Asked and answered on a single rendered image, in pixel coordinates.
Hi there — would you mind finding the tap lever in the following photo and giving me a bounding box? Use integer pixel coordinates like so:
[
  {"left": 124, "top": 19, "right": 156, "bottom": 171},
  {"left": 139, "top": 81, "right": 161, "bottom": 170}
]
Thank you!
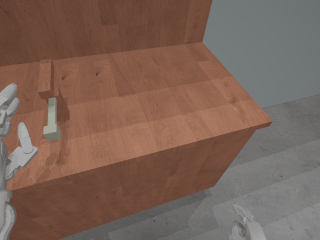
[{"left": 43, "top": 97, "right": 61, "bottom": 141}]

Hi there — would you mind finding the robot left forearm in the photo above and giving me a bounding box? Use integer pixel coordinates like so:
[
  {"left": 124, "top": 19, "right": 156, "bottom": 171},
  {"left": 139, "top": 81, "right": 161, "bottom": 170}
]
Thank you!
[{"left": 0, "top": 189, "right": 17, "bottom": 240}]

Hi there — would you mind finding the counter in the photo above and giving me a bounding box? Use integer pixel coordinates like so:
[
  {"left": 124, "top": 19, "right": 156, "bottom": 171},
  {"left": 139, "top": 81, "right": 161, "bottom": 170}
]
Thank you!
[{"left": 0, "top": 0, "right": 273, "bottom": 240}]

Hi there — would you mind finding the left robot hand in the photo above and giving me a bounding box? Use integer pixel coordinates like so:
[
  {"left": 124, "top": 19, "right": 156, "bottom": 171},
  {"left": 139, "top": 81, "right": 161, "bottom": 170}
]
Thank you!
[{"left": 0, "top": 83, "right": 38, "bottom": 190}]

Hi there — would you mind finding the right robot hand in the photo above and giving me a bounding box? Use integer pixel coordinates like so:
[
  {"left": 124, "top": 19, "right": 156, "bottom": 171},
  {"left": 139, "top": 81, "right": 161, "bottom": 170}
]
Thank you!
[{"left": 229, "top": 203, "right": 267, "bottom": 240}]

